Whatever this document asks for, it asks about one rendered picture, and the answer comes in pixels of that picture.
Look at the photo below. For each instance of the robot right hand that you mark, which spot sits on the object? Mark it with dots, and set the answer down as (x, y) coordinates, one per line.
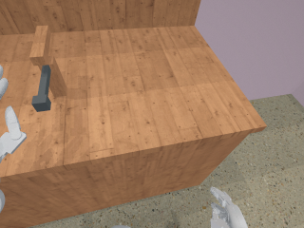
(228, 217)

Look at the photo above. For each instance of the tap lever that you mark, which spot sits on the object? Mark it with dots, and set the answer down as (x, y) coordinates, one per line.
(41, 101)

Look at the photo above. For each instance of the counter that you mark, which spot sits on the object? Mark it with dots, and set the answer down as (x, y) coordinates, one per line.
(140, 105)

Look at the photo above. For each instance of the robot left hand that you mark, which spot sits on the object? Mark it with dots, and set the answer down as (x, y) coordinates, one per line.
(11, 140)

